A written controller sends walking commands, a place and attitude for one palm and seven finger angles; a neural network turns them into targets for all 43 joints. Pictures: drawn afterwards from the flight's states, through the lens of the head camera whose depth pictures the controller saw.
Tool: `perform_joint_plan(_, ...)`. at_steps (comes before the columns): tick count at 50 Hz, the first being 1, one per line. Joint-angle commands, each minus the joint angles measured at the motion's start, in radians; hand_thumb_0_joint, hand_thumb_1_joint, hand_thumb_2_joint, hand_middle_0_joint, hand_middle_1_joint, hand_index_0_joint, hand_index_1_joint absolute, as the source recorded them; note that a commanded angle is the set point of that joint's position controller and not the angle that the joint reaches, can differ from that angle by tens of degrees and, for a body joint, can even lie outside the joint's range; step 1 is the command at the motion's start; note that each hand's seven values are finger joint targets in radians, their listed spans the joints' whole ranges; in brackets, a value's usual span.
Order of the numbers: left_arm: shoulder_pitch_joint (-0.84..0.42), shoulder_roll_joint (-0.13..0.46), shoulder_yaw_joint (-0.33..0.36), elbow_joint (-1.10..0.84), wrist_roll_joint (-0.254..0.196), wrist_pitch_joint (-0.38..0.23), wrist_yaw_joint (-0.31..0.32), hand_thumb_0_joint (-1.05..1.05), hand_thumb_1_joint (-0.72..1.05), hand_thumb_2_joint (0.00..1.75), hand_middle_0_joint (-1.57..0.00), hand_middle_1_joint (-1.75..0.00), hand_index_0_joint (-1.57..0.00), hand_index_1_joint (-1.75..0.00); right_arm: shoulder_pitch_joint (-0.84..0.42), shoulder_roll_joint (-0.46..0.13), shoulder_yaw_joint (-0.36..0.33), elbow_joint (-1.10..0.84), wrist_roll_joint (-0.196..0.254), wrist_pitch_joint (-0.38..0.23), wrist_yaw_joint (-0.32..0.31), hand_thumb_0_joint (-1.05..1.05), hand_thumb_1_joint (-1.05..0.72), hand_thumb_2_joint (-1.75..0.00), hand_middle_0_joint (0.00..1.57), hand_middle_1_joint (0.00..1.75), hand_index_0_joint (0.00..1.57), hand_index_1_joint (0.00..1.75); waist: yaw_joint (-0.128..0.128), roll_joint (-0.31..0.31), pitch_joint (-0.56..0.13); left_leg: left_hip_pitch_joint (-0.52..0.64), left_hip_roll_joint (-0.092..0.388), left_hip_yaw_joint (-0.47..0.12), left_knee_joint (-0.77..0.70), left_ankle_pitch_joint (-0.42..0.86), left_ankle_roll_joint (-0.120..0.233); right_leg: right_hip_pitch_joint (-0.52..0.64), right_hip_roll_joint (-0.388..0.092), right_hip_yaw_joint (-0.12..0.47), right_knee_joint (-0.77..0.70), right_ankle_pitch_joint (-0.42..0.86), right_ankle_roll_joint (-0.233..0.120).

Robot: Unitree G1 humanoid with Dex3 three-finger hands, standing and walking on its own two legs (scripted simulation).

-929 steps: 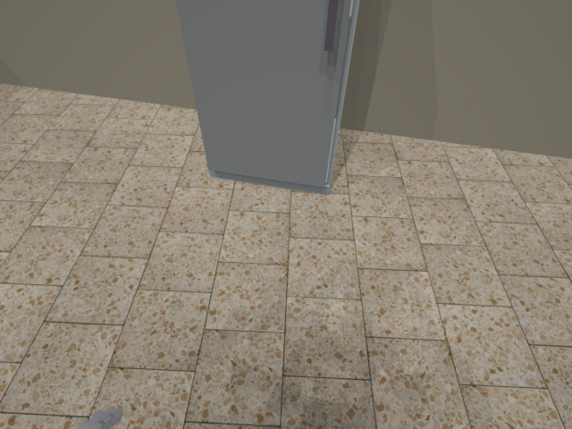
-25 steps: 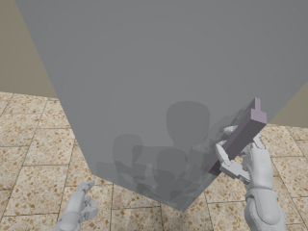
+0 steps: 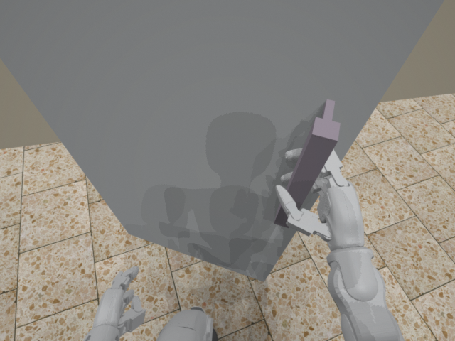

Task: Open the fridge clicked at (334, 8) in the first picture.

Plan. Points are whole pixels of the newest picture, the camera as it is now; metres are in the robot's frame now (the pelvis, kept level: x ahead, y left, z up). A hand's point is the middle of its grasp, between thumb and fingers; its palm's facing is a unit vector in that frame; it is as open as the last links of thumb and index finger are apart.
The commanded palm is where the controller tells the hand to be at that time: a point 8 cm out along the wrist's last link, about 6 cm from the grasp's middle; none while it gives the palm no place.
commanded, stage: walk backward, drawing the door open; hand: right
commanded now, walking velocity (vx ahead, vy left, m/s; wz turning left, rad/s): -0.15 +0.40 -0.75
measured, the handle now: (301, 173) +0.35 -0.06 +0.13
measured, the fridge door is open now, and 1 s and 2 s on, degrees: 30 55 72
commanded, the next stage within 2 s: stop walking and hold the door back in 1.40 s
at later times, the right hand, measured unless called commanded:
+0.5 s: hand (245, 273) +0.20 +0.01 +0.12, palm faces +0.32 +0.93 -0.19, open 7.2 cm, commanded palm +0.15 -0.03 +0.13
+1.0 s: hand out of the picture +0.11 +0.10 +0.12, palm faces +0.73 +0.64 -0.25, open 6.9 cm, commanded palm +0.05 +0.09 +0.13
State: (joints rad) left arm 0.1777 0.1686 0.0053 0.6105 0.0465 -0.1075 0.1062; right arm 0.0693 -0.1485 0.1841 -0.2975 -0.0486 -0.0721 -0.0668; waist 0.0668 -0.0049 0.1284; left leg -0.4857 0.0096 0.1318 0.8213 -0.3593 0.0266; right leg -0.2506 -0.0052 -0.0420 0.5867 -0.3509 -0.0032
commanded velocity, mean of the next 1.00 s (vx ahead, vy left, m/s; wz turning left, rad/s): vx -0.17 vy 0.31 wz -0.63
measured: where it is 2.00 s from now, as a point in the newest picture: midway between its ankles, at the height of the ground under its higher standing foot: outside the picture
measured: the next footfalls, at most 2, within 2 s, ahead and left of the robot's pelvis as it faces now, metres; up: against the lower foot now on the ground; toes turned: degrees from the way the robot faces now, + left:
left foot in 0.26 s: +0.10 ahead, +0.26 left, +0.00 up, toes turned -10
right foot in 0.56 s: -0.08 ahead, +0.14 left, +0.00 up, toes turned -29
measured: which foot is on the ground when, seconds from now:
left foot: up 0.00-0.24, down 0.26-0.56, up 0.58-0.86, down 0.88-1.00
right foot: down 0.00-0.28, up 0.30-0.54, down 0.56-0.88, up 0.90-1.00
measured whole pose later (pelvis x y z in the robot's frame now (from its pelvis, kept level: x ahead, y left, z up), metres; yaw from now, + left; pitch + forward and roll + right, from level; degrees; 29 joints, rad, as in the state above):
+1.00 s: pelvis -0.01 +0.41 +0.01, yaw -41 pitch +1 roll +0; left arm 0.09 0.19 0.03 0.66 0.00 -0.08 0.08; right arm 0.18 -0.22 -0.09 -0.33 0.03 -0.06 -0.09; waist 0.01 -0.04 0.16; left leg -0.27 0.07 0.08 0.54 -0.28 -0.01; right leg -0.52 -0.03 0.02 1.12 -0.59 0.04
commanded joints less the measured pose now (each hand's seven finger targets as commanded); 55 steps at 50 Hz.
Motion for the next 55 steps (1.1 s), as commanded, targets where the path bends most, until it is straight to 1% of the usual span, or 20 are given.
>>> perform_joint_plan(1,-0.065,0.139,0.048,-0.141,0.024,-0.080,-0.026,0.00,0.90,0.90,-0.20,-0.30,-0.20,-0.30,-0.299,-0.104,-0.090,-0.436,-0.014,-0.157,0.029,0.00,-0.90,-0.90,0.45,1.40,0.45,1.40,-0.009,-0.084,-0.334,-0.355,0.038,-0.221,0.369,-0.146,-0.064,0.471,-0.473,0.636,-0.187,1.013,-0.205)
perform_joint_plan(6,-0.093,0.141,0.070,-0.109,-0.025,-0.093,-0.061,0.00,0.90,0.90,-0.20,-0.30,-0.20,-0.30,-0.283,0.007,-0.044,-0.309,0.015,-0.125,0.032,0.00,-0.90,-0.90,0.45,1.40,0.45,1.40,-0.045,-0.160,-0.326,0.085,0.022,-0.163,0.044,0.115,-0.063,0.157,-0.247,0.207,-0.192,0.606,-0.062)
perform_joint_plan(11,-0.126,0.115,0.051,-0.151,-0.065,-0.057,-0.056,0.00,0.90,0.90,-0.20,-0.30,-0.20,-0.30,-0.268,-0.085,-0.132,-0.317,0.031,-0.123,-0.003,0.00,-0.90,-0.90,0.45,1.40,0.45,1.40,-0.044,-0.245,-0.334,0.390,-0.048,-0.059,-0.347,0.127,-0.097,0.020,-0.159,0.193,-0.144,0.282,-0.059)
perform_joint_plan(13,-0.121,0.067,0.033,-0.152,-0.074,-0.037,-0.058,0.00,0.90,0.90,-0.20,-0.30,-0.20,-0.30,-0.240,-0.134,-0.164,-0.356,0.030,-0.127,-0.012,0.00,-0.90,-0.90,0.45,1.40,0.45,1.40,-0.048,0.065,-0.353,0.445,0.084,-0.129,-0.504,0.300,-0.062,-0.042,-0.006,0.073,0.084,0.100,0.006)
perform_joint_plan(14,-0.153,0.045,0.027,-0.166,-0.063,-0.027,-0.055,0.00,0.90,0.90,-0.20,-0.30,-0.20,-0.30,-0.194,-0.204,-0.239,-0.368,0.031,-0.125,-0.021,0.00,-0.90,-0.90,0.45,1.40,0.45,1.40,-0.068,0.296,-0.363,0.428,0.268,-0.275,-0.505,0.464,0.028,-0.183,0.057,0.024,0.350,-0.205,0.013)
perform_joint_plan(16,-0.164,0.078,0.056,-0.150,-0.057,-0.030,-0.028,0.00,0.90,0.90,-0.20,-0.30,-0.20,-0.30,-0.109,-0.212,-0.305,-0.351,0.056,-0.097,-0.023,0.00,-0.90,-0.90,0.45,1.40,0.45,1.40,-0.102,0.420,-0.424,0.321,0.343,-0.345,-0.516,0.294,0.098,-0.164,0.029,0.129,0.692,-0.288,0.003)
perform_joint_plan(18,-0.173,0.045,0.023,-0.150,-0.036,-0.019,-0.023,0.00,0.90,0.90,-0.20,-0.30,-0.20,-0.30,-0.134,-0.115,-0.222,-0.372,0.046,-0.109,-0.009,0.00,-0.90,-0.90,0.45,1.40,0.45,1.40,-0.070,0.271,-0.378,0.427,0.274,-0.202,-0.413,0.483,0.131,-0.259,-0.010,0.069,0.690,-0.209,0.028)
perform_joint_plan(25,-0.084,0.078,0.026,-0.179,-0.028,-0.024,-0.006,0.00,0.90,0.90,-0.20,-0.30,-0.20,-0.30,-0.146,-0.084,-0.177,-0.392,0.055,-0.112,-0.014,0.00,-0.90,-0.90,0.45,1.40,0.45,1.40,-0.046,0.162,-0.369,0.369,0.238,-0.089,-0.399,0.419,0.104,-0.001,-0.013,-0.058,-0.008,-0.087,0.003)
perform_joint_plan(26,-0.060,0.101,0.037,-0.179,-0.035,-0.026,-0.006,0.00,0.90,0.90,-0.20,-0.30,-0.20,-0.30,-0.160,-0.074,-0.144,-0.384,0.061,-0.109,-0.013,0.00,-0.90,-0.90,0.45,1.40,0.45,1.40,-0.017,0.041,-0.354,0.264,0.215,-0.056,-0.274,0.361,0.066,0.133,-0.059,-0.008,-0.171,0.043,-0.006)
perform_joint_plan(27,-0.045,0.124,0.044,-0.204,-0.028,-0.032,-0.008,0.00,0.90,0.90,-0.20,-0.30,-0.20,-0.30,-0.169,-0.057,-0.122,-0.390,0.056,-0.117,-0.008,0.00,-0.90,-0.90,0.45,1.40,0.45,1.40,-0.003,-0.137,-0.330,0.003,0.123,-0.006,-0.078,0.179,-0.002,0.315,-0.238,0.245,-0.308,0.258,-0.052)
perform_joint_plan(28,-0.061,0.153,0.053,-0.209,-0.011,-0.039,-0.015,0.00,0.90,0.90,-0.20,-0.30,-0.20,-0.30,-0.187,-0.070,-0.113,-0.397,0.034,-0.138,-0.005,0.00,-0.90,-0.90,0.45,1.40,0.45,1.40,-0.039,-0.313,-0.308,-0.232,0.037,-0.070,0.115,-0.170,-0.070,0.422,-0.538,0.678,-0.334,0.715,-0.151)
perform_joint_plan(29,-0.064,0.147,0.044,-0.179,0.002,-0.044,-0.023,0.00,0.90,0.90,-0.20,-0.30,-0.20,-0.30,-0.193,-0.124,-0.155,-0.369,-0.004,-0.157,-0.004,0.00,-0.90,-0.90,0.45,1.40,0.45,1.40,-0.051,-0.167,-0.315,-0.235,0.048,-0.186,0.235,-0.132,-0.066,0.425,-0.596,0.694,-0.285,0.896,-0.224)
perform_joint_plan(35,-0.071,0.152,0.070,-0.124,-0.025,-0.057,-0.054,0.00,0.90,0.90,-0.20,-0.30,-0.20,-0.30,-0.131,-0.056,-0.133,-0.343,0.028,-0.104,0.016,0.00,-0.90,-0.90,0.45,1.40,0.45,1.40,-0.065,-0.232,-0.269,0.011,0.027,-0.159,0.110,0.076,-0.074,0.196,-0.298,0.217,-0.223,0.558,-0.075)
perform_joint_plan(41,-0.091,0.137,0.065,-0.125,-0.049,-0.059,-0.045,0.00,0.90,0.90,-0.20,-0.30,-0.20,-0.30,-0.075,-0.146,-0.241,-0.331,0.050,-0.110,-0.011,0.00,-0.90,-0.90,0.45,1.40,0.45,1.40,-0.051,-0.261,-0.269,0.337,-0.061,-0.049,-0.347,0.065,-0.112,0.022,-0.207,0.259,-0.196,0.269,-0.066)
perform_joint_plan(43,-0.078,0.085,0.051,-0.118,-0.064,-0.054,-0.047,0.00,0.90,0.90,-0.20,-0.30,-0.20,-0.30,-0.077,-0.199,-0.284,-0.372,0.054,-0.124,-0.018,0.00,-0.90,-0.90,0.45,1.40,0.45,1.40,-0.053,-0.009,-0.321,0.427,0.037,-0.069,-0.548,0.278,-0.085,0.003,-0.050,0.113,0.023,0.154,0.006)
perform_joint_plan(44,-0.102,0.053,0.046,-0.135,-0.063,-0.041,-0.046,0.00,0.90,0.90,-0.20,-0.30,-0.20,-0.30,-0.071,-0.276,-0.349,-0.397,0.054,-0.118,-0.026,0.00,-0.90,-0.90,0.45,1.40,0.45,1.40,-0.061,0.270,-0.330,0.474,0.219,-0.190,-0.519,0.474,-0.002,-0.186,0.040,-0.011,0.270,-0.173,0.045)
perform_joint_plan(46,-0.153,0.058,0.046,-0.112,-0.050,-0.050,-0.022,0.00,0.90,0.90,-0.20,-0.30,-0.20,-0.30,-0.056,-0.283,-0.403,-0.379,0.061,-0.116,-0.034,0.00,-0.90,-0.90,0.45,1.40,0.45,1.40,-0.111,0.260,-0.370,0.394,0.389,-0.261,-0.471,0.663,0.143,-0.267,0.023,0.059,0.706,-0.346,0.022)
perform_joint_plan(48,-0.143,0.058,0.046,-0.117,-0.037,-0.036,-0.009,0.00,0.90,0.90,-0.20,-0.30,-0.20,-0.30,-0.002,-0.235,-0.380,-0.368,0.066,-0.111,-0.022,0.00,-0.90,-0.90,0.45,1.40,0.45,1.40,-0.086,0.233,-0.341,0.493,0.339,-0.168,-0.363,0.828,0.176,-0.327,-0.031,0.021,0.694,-0.295,0.045)
perform_joint_plan(53,-0.122,0.062,0.022,-0.150,-0.026,-0.018,0.013,0.00,0.90,0.90,-0.20,-0.30,-0.20,-0.30,-0.016,-0.214,-0.381,-0.392,0.095,-0.117,-0.026,0.00,-0.90,-0.90,0.45,1.40,0.45,1.40,-0.061,0.160,-0.327,0.435,0.237,0.003,-0.263,0.746,0.100,-0.088,-0.013,-0.107,0.040,-0.039,0.041)
perform_joint_plan(55,-0.050,0.096,0.044,-0.150,-0.024,-0.025,0.025,0.00,0.90,0.90,-0.20,-0.30,-0.20,-0.30,-0.048,-0.190,-0.344,-0.403,0.097,-0.113,-0.019,0.00,-0.90,-0.90,0.45,1.40,0.45,1.40,-0.006,0.023,-0.359,0.119,0.164,0.027,0.006,0.386,0.020,0.307,-0.105,0.020,-0.201,0.314,0.013)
